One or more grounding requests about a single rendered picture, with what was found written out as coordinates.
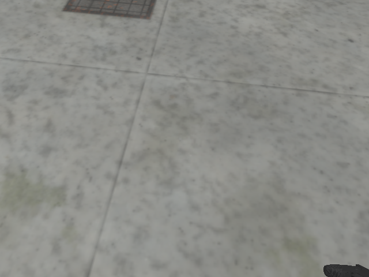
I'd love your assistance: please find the right robot hand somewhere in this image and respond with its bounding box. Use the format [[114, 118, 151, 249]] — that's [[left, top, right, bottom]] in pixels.
[[323, 264, 369, 277]]

